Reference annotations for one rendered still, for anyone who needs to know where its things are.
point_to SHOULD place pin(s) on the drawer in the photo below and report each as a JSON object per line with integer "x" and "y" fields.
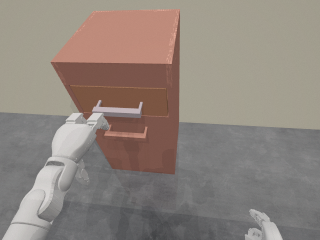
{"x": 155, "y": 100}

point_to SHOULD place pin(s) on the right robot hand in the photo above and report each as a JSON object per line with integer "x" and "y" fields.
{"x": 269, "y": 230}

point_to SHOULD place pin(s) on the left robot forearm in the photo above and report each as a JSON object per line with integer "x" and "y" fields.
{"x": 39, "y": 208}

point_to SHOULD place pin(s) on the handle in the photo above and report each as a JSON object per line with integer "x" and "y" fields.
{"x": 118, "y": 112}
{"x": 125, "y": 136}

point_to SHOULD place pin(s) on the left robot hand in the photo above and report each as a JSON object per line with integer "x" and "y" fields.
{"x": 73, "y": 139}

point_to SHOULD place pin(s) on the cabinet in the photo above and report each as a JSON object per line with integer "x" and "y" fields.
{"x": 129, "y": 48}

